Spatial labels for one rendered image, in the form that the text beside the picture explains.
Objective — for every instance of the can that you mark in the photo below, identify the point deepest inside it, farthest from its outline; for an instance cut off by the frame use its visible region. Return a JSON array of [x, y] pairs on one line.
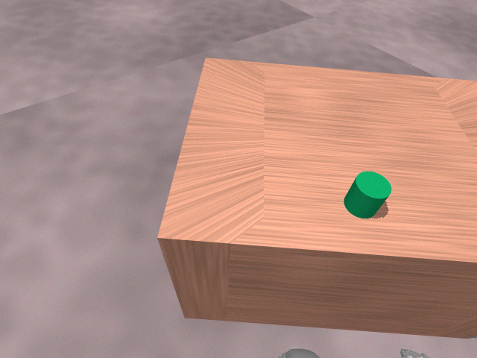
[[367, 194]]

